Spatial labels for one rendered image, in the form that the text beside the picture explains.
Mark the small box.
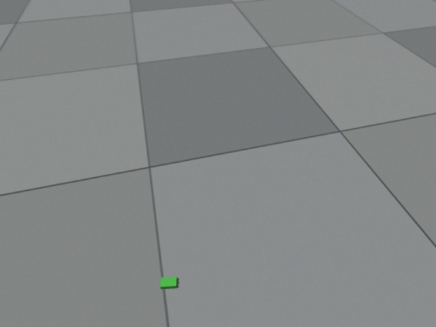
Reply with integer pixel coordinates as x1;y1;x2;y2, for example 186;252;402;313
160;277;178;289

